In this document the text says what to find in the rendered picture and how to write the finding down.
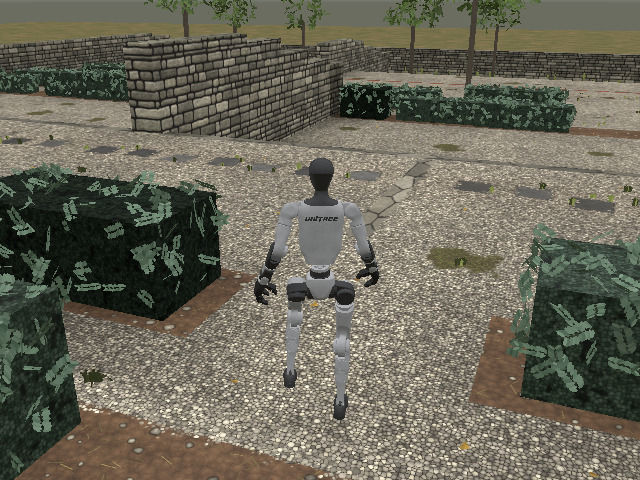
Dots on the robot head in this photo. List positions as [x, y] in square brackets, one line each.
[321, 171]

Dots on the left robot forearm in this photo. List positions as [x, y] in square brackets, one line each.
[269, 267]

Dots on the right robot forearm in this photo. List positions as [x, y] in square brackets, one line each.
[369, 260]

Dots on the right robot upper arm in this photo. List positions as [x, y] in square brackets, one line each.
[352, 211]

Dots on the right robot hand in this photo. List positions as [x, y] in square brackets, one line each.
[363, 273]

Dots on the left robot upper arm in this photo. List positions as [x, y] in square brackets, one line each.
[288, 212]

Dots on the left robot hand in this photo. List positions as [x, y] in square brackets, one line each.
[260, 289]

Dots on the humanoid robot torso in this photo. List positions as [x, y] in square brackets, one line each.
[320, 241]

